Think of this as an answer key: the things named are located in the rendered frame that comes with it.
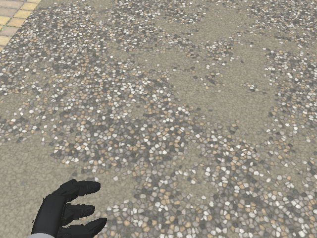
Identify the robot left hand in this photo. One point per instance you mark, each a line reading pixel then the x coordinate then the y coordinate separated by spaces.
pixel 56 211

